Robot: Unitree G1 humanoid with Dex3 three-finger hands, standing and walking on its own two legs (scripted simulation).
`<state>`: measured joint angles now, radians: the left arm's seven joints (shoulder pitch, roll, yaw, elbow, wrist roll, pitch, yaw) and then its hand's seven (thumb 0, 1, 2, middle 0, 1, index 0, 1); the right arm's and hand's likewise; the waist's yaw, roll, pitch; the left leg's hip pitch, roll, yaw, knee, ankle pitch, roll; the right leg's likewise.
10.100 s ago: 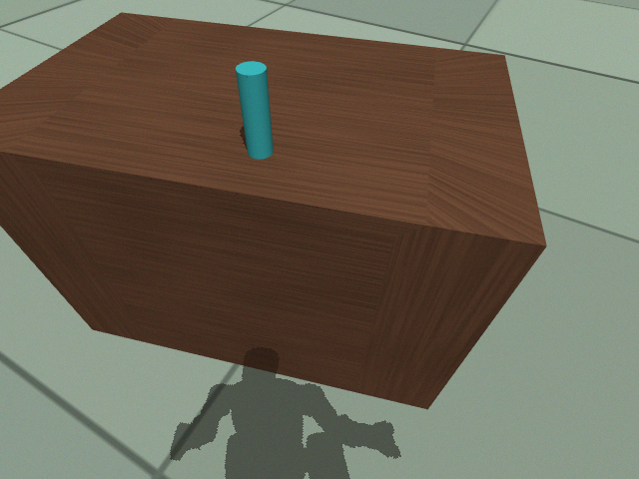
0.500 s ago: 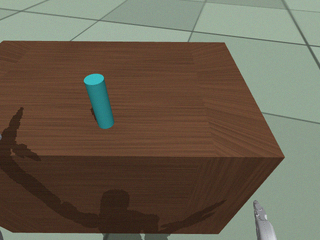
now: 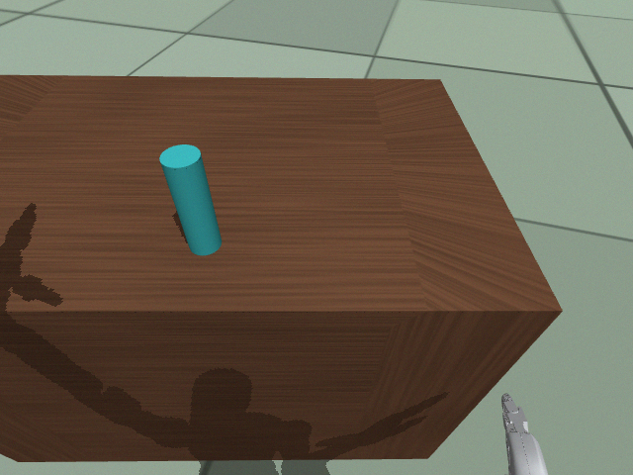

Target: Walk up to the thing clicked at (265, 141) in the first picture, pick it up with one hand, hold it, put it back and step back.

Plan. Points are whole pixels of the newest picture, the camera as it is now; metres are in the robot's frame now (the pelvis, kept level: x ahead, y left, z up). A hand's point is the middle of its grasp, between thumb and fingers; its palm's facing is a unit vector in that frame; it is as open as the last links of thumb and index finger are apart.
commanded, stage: go down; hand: left
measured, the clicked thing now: (194, 204) +0.45 +0.17 +0.11
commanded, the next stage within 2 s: approach in 0.80 s
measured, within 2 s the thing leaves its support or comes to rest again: neither
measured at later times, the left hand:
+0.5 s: hand out of the picture +0.35 +0.36 +0.21, palm faces +0.13 -0.99 -0.01, open 17.7 cm
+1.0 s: hand out of the picture +0.34 +0.36 +0.21, palm faces +0.14 -0.99 -0.01, open 17.6 cm
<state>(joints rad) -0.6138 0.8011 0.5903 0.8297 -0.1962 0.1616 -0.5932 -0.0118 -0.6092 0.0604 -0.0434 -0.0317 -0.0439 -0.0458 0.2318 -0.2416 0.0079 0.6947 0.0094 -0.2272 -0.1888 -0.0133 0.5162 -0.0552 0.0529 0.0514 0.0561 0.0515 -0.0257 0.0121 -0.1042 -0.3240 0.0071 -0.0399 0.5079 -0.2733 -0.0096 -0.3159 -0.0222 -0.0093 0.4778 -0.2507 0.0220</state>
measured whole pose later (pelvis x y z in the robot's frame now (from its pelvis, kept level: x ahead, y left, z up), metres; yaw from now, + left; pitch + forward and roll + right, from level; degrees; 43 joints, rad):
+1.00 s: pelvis +0.00 +0.00 +0.00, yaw +0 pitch +5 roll -1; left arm -0.55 0.79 0.60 0.77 -0.21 0.18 -0.61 -0.01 -0.57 0.04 -0.05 -0.04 -0.05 -0.05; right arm 0.25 -0.25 0.00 0.68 0.01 -0.22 -0.21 -0.01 0.52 -0.05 0.05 0.05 0.06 0.05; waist -0.02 0.01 -0.11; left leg -0.33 0.01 -0.04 0.53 -0.28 -0.01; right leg -0.32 -0.02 -0.01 0.49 -0.26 0.02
